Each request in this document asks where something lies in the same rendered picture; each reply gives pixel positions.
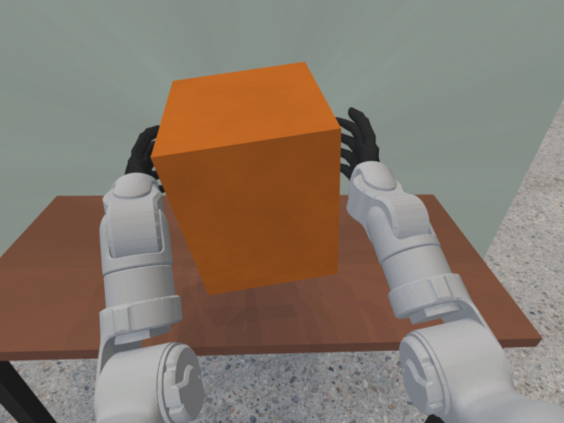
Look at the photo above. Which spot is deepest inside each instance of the robot right hand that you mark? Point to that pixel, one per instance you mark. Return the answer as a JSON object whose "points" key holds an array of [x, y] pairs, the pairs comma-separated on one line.
{"points": [[362, 143]]}

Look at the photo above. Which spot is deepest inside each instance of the table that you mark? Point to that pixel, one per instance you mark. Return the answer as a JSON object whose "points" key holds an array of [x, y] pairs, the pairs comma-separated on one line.
{"points": [[52, 292]]}

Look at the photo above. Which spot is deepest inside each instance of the carton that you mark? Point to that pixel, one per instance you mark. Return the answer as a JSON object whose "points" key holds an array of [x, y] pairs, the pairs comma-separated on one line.
{"points": [[250, 163]]}

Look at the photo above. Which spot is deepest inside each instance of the robot left hand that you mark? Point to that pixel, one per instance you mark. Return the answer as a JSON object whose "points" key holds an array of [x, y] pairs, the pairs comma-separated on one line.
{"points": [[140, 160]]}

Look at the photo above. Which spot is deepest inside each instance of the robot left forearm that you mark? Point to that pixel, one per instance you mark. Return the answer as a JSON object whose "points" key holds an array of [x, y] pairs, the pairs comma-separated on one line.
{"points": [[139, 283]]}

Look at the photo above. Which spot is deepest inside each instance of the robot right upper arm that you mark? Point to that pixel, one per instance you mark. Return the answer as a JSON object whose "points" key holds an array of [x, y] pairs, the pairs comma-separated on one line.
{"points": [[458, 372]]}

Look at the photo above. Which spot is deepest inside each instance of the robot right forearm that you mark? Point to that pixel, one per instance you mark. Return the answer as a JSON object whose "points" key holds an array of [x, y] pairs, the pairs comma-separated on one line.
{"points": [[422, 286]]}

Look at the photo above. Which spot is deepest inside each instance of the robot left upper arm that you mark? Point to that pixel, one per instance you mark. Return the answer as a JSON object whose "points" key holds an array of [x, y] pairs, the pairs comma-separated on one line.
{"points": [[154, 384]]}

